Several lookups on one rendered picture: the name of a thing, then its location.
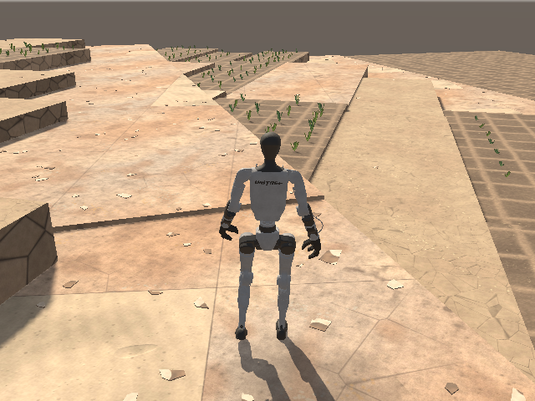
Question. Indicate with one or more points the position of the robot left hand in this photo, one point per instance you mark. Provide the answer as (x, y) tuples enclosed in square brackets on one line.
[(223, 233)]

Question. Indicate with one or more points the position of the robot right upper arm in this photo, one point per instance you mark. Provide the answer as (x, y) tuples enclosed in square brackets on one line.
[(299, 191)]

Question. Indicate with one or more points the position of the robot right shin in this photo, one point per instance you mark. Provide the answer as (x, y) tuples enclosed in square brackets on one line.
[(283, 301)]

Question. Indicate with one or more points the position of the robot right hand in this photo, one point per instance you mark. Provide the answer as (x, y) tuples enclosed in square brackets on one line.
[(316, 245)]

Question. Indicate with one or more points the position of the robot right forearm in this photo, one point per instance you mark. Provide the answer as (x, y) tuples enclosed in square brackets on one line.
[(310, 225)]

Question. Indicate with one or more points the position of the robot left forearm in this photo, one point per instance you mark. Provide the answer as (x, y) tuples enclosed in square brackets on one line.
[(227, 217)]

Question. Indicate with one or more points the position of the left robot thigh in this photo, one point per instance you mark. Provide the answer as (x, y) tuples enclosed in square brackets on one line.
[(247, 244)]

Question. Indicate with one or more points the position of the robot left upper arm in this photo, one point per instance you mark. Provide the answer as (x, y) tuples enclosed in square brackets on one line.
[(242, 176)]

